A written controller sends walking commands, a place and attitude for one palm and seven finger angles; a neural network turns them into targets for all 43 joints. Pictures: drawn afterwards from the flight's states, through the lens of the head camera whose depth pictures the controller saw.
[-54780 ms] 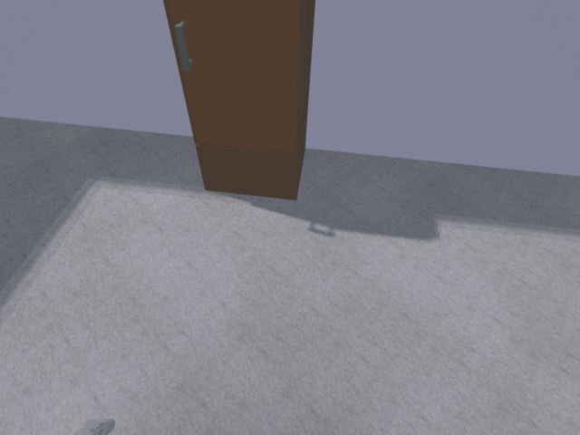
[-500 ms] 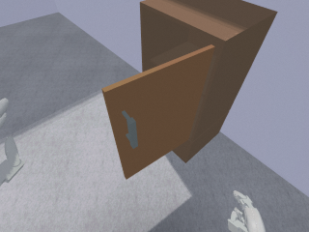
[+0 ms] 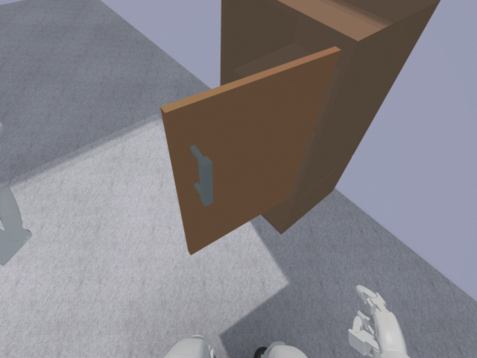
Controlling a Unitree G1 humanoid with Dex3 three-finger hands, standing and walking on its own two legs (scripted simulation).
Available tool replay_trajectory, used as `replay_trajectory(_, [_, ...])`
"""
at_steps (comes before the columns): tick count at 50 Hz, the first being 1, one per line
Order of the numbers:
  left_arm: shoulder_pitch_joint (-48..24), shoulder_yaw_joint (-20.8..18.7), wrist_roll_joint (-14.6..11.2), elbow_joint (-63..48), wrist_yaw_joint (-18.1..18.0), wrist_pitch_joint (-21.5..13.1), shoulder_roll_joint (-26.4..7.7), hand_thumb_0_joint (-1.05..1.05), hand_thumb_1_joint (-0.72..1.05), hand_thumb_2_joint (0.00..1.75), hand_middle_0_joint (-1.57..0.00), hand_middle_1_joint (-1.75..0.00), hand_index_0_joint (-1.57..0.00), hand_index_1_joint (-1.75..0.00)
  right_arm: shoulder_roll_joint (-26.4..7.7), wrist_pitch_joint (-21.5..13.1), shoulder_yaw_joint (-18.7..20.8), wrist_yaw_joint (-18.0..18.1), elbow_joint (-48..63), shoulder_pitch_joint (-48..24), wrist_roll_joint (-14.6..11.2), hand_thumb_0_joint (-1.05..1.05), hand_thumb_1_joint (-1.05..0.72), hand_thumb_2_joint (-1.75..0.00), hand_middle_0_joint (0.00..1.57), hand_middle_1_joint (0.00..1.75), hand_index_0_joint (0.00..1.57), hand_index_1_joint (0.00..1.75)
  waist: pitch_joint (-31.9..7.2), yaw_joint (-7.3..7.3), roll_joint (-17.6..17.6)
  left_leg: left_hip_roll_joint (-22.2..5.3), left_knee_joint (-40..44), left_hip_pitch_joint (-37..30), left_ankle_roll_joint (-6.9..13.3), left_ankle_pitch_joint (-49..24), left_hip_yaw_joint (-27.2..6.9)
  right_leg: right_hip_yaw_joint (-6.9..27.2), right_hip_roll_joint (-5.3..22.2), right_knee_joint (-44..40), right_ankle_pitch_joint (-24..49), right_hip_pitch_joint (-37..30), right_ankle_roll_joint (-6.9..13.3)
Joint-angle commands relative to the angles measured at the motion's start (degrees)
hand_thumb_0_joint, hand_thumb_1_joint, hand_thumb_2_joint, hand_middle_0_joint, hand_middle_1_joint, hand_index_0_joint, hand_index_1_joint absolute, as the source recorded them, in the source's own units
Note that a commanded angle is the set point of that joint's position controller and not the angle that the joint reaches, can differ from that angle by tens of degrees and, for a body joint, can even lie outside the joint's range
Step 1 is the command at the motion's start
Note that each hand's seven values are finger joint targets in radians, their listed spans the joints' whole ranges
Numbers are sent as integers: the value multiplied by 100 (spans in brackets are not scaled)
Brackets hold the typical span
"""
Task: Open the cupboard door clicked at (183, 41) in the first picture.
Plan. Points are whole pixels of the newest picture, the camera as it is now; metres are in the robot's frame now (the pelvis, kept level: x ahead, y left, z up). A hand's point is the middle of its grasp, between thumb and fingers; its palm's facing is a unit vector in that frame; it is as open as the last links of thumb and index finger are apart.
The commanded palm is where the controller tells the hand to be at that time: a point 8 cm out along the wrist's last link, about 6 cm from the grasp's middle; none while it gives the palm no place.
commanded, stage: step back with the hand held close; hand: left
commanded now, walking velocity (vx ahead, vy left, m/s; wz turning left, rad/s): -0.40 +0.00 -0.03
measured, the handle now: (201, 176) +0.45 +0.11 -0.02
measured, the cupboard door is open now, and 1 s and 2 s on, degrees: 83 83 83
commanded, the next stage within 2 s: stop stepping back and stand still in 0.44 s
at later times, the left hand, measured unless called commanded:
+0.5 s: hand (33, 284) +0.16 +0.21 +0.19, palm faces +0.25 -0.84 -0.49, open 7.4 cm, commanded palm +0.09 +0.26 +0.20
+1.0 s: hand out of the picture +0.06 +0.21 +0.18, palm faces +0.34 -0.82 -0.47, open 7.4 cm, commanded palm +0.02 +0.26 +0.20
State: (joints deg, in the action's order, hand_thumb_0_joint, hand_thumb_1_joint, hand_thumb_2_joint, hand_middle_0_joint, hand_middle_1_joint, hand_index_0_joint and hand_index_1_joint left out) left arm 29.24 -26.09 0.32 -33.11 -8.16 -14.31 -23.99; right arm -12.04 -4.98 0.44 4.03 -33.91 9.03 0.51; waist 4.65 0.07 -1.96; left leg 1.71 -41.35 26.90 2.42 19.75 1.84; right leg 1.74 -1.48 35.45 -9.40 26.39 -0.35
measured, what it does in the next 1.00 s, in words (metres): walks backwards: right foot, then left foot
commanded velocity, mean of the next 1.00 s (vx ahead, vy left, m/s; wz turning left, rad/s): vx -0.18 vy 0.01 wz -0.01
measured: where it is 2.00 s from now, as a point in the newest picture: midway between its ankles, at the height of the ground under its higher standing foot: outside the picture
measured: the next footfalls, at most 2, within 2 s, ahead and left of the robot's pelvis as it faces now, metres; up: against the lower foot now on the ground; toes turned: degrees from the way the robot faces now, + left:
right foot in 0.48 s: -0.16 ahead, -0.13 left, +0.00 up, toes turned -5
left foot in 0.64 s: +0.03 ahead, +0.06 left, +0.00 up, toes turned -5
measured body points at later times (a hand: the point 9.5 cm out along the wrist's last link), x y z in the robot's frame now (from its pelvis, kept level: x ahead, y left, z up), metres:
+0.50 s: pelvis -0.08 -0.02 +0.01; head -0.03 +0.01 +0.46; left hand +0.14 +0.26 +0.21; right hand +0.12 -0.23 -0.05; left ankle +0.08 +0.08 -0.72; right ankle -0.21 -0.13 -0.72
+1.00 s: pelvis -0.15 -0.03 +0.02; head -0.15 -0.02 +0.47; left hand +0.04 +0.25 +0.21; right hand -0.05 -0.30 -0.08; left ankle -0.09 +0.08 -0.72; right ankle -0.20 -0.13 -0.72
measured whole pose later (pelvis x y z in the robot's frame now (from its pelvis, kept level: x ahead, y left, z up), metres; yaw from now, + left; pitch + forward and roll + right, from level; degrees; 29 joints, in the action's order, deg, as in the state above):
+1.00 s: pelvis -0.15 -0.03 +0.02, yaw -5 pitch +0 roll -1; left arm 32.9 -22.7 -1.7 -27.2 -8.3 -12.3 -23.9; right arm -13.4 -7.6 0.4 6.3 -40.8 16.3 -0.1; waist -1.4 0.3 0.4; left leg -0.2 -30.3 18.3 0.4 13.0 -2.1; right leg -1.7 -3.0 27.5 -18.8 8.5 2.0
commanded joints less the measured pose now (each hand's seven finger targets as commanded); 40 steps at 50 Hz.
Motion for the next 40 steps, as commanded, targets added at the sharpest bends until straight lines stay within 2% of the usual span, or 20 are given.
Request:
replay_trajectory(1, [68, -814, -181, -1030, -259, -305, -1224, 0, 90, 90, -20, -30, -20, -30, -636, -138, 331, 24, 626, -206, 1, 0, -90, -90, 20, 30, 20, 30, -1280, 118, -452, -25, -40, -1142, -165, 173, -322, 1294, 1471, -1624, -87, 138, 713])
replay_trajectory(3, [274, -874, -206, -1258, -261, -339, -1248, 0, 90, 90, -20, -30, -20, -30, -758, -118, 345, 85, 729, -307, -27, 0, -90, -90, 20, 30, 20, 30, -1169, 97, 440, -547, 1336, -774, 59, 348, -1013, 637, 714, -808, -614, -24, 298])
replay_trajectory(5, [262, -1045, -111, -1503, -223, -431, -1204, 0, 90, 90, -20, -30, -20, -30, -898, -281, 363, 154, 868, -552, 75, 0, -90, -90, 20, 30, 20, 30, -1230, 5, 2291, -2138, 3584, 1634, 703, 2057, -2777, -97, -528, 2126, -1199, -2112, -91])
replay_trajectory(6, [137, -1037, -86, -1494, -214, -414, -1308, 0, 90, 90, -20, -30, -20, -30, -763, -373, 366, 165, 800, -545, 74, 0, -90, -90, 20, 30, 20, 30, -1183, 69, 1900, -2347, 3849, 1681, 815, 2043, -2921, 191, -600, 3193, -1575, -1990, -56])
replay_trajectory(7, [120, -1023, -129, -1464, -222, -369, -1269, 0, 90, 90, -20, -30, -20, -30, -737, -442, 420, 129, 724, -429, 72, 0, -90, -90, 20, 30, 20, 30, -1161, 27, 1229, -2230, 3349, 998, 834, 1245, -2641, 361, -522, 3383, -1746, -1337, 0])
replay_trajectory(9, [340, -835, -259, -1332, -258, -293, -1085, 0, 90, 90, -20, -30, -20, -30, -694, -608, 402, 52, 547, -386, 75, 0, -90, -90, 20, 30, 20, 30, -1364, -74, 832, -1888, 2750, -648, 685, -327, -1890, 240, -271, 2829, -1959, -355, 18])
replay_trajectory(11, [229, -507, -254, -1359, -254, -258, -874, 0, 90, 90, -20, -30, -20, -30, -662, -706, 346, 29, 419, -362, 82, 0, -90, -90, 20, 30, 20, 30, -1403, -65, 1319, -1784, 2814, -1335, 566, -847, -1572, 49, -148, 2096, -2001, -281, 18])
replay_trajectory(15, [-313, -192, -284, -1276, -179, -116, -880, 0, 90, 90, -20, -30, -20, -30, -702, -716, 293, 14, 165, -219, 150, 0, -90, -90, 20, 30, 20, 30, -1616, 5, 1509, -1633, 3204, -2129, 253, -1034, -1326, -249, -282, 644, -2182, -638, 104])
replay_trajectory(21, [179, -694, -482, -1344, 17, -155, -1448, 0, 90, 90, -20, -30, -20, -30, -653, -438, 242, -81, 379, -341, 210, 0, -90, -90, 20, 30, 20, 30, -2217, -171, 1402, -1342, 2384, -2849, -131, -3251, -582, -366, -87, -1718, -835, -1298, 296])
replay_trajectory(22, [153, -668, -553, -1410, 70, -205, -1416, 0, 90, 90, -20, -30, -20, -30, -624, -374, 201, -110, 471, -462, 168, 0, -90, -90, 20, 30, 20, 30, -2103, -164, 1164, -1206, 2098, -2843, -175, -3105, -442, -213, 117, -2047, -479, -1209, 342])
replay_trajectory(25, [160, -1079, -553, -1364, 10, -340, -1866, 0, 90, 90, -20, -30, -20, -30, -489, -268, 67, -42, 569, -548, 144, 0, -90, -90, 20, 30, 20, 30, -1593, -95, -189, -391, 355, -2263, -436, -647, 157, 628, 1587, -2469, 603, -107, 727])
replay_trajectory(26, [60, -879, -583, -1444, 38, -306, -1720, 0, 90, 90, -20, -30, -20, -30, -522, -314, 116, -2, 599, -648, -38, 0, -90, -90, 20, 30, 20, 30, -1571, -144, -891, -34, -436, -1678, -457, -111, 30, 509, 1662, -2197, 1593, -418, 822])
replay_trajectory(28, [695, -1051, -426, -861, 17, -81, -1641, 0, 90, 90, -20, -30, -20, -30, -376, -204, 3, 70, 734, -632, -22, 0, -90, -90, 20, 30, 20, 30, -1247, -56, -843, -145, -332, -504, -337, -48, -53, 182, 1550, -1372, 3709, -1379, 694])
replay_trajectory(30, [657, -832, -406, -742, -13, 69, -1354, 0, 90, 90, -20, -30, -20, -30, -522, -118, -61, 157, 678, -472, -9, 0, -90, -90, 20, 30, 20, 30, -1102, 130, 33, -204, 1125, -1330, -258, -1885, -3, -251, 917, -943, 3060, -1242, 236])
replay_trajectory(31, [486, -770, -470, -826, -22, 117, -1351, 0, 90, 90, -20, -30, -20, -30, -699, -186, 20, 205, 691, -492, -60, 0, -90, -90, 20, 30, 20, 30, -1150, 123, 663, -524, 1686, -2016, -179, -3175, -307, -517, 550, -631, 1757, -875, -17])
replay_trajectory(32, [403, -697, -487, -822, -33, 38, -1332, 0, 90, 90, -20, -30, -20, -30, -854, -298, 100, 205, 676, -340, -79, 0, -90, -90, 20, 30, 20, 30, -1239, 26, 1105, -958, 1996, -2337, 0, -3489, -828, -424, 156, -463, 87, -777, -71])
replay_trajectory(33, [485, -607, -494, -448, -34, 12, -1241, 0, 90, 90, -20, -30, -20, -30, -931, -395, 186, 182, 626, -160, -131, 0, -90, -90, 20, 30, 20, 30, -1160, 15, 1029, -1247, 2198, -2286, 188, -3025, -1198, -229, -19, -492, -1282, -713, -99])
replay_trajectory(36, [245, -716, -393, -959, -89, -48, -1400, 0, 90, 90, -20, -30, -20, -30, -913, -560, 175, 166, 621, -317, 50, 0, -90, -90, 20, 30, 20, 30, -1226, -35, 1659, -1290, 2787, -1347, 293, -1279, -1669, -160, -31, -380, -1615, -1412, 51])
replay_trajectory(38, [663, -703, -390, -1002, -92, -39, -1310, 0, 90, 90, -20, -30, -20, -30, -894, -553, 180, 124, 701, -350, 7, 0, -90, -90, 20, 30, 20, 30, -1045, -43, 1113, -952, 2807, -676, 104, 291, -1210, -174, 33, -1191, -1406, -1939, 154])
replay_trajectory(40, [885, -711, -391, -1052, -81, -33, -1307, 0, 90, 90, -20, -30, -20, -30, -811, -489, 230, 89, 735, -299, -12, 0, -90, -90, 20, 30, 20, 30, -856, 50, 118, -282, 1393, -1067, -285, 78, -436, 558, 677, -2325, -2524, -944, 428])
